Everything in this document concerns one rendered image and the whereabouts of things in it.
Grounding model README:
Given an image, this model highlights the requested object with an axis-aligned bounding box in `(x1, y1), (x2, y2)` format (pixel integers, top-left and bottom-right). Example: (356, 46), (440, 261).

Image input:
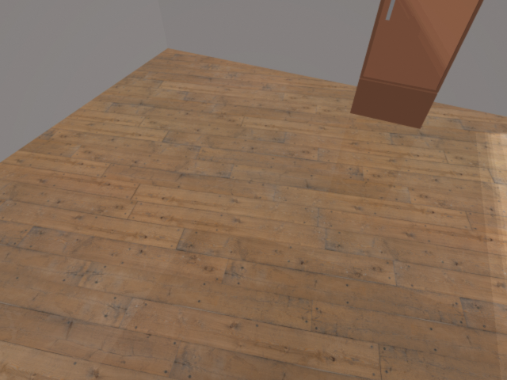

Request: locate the cupboard door
(364, 0), (479, 90)

